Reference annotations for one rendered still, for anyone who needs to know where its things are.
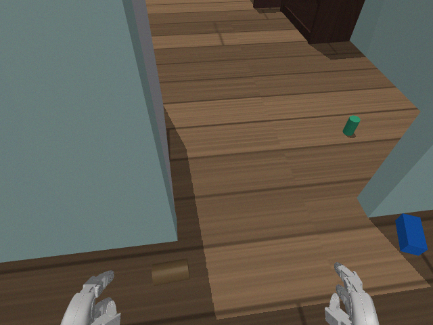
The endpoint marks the left robot hand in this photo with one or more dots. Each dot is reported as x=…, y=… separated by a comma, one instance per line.
x=82, y=309

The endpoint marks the bookshelf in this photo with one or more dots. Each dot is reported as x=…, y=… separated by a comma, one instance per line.
x=323, y=21

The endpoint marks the right robot hand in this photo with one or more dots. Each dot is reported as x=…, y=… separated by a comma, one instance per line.
x=358, y=304

